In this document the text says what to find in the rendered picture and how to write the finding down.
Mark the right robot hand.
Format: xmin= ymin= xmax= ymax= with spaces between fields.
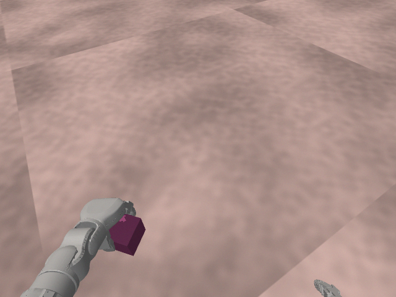
xmin=314 ymin=280 xmax=342 ymax=297

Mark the left robot hand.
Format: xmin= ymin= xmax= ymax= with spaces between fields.
xmin=80 ymin=198 xmax=136 ymax=252

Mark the left robot arm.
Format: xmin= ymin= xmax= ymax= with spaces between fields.
xmin=20 ymin=218 xmax=106 ymax=297

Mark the cube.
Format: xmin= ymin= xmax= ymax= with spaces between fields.
xmin=109 ymin=214 xmax=145 ymax=256

